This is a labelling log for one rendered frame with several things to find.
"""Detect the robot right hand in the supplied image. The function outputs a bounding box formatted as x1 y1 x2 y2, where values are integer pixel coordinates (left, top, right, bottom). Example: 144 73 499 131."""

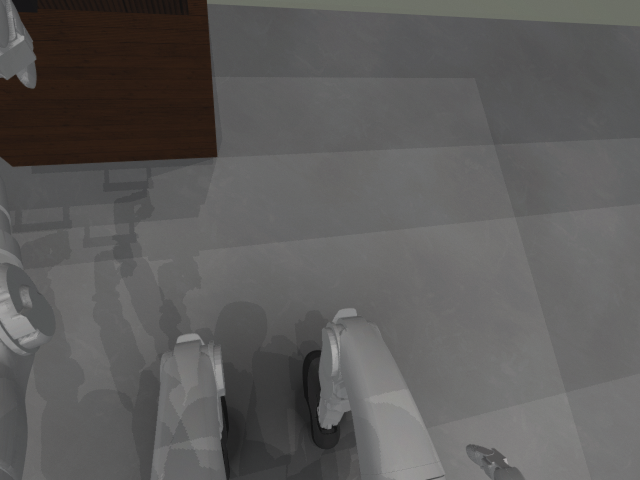
466 444 527 480

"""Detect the left robot upper arm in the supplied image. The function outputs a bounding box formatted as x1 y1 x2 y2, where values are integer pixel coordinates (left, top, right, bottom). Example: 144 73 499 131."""
0 263 56 480

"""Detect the robot left forearm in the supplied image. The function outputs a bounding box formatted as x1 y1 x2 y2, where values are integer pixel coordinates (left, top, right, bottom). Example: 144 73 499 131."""
0 176 23 270

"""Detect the robot left hand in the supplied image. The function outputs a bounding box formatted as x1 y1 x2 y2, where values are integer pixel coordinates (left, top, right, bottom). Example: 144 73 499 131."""
0 0 37 89

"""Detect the robot right foot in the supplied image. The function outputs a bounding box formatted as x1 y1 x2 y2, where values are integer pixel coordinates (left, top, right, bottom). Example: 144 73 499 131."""
303 350 340 449

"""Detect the cabinet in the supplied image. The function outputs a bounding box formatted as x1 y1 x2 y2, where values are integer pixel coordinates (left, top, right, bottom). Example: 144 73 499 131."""
0 0 217 167

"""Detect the robot right shin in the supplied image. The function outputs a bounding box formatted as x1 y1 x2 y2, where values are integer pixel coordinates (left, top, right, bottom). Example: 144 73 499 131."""
317 308 381 428

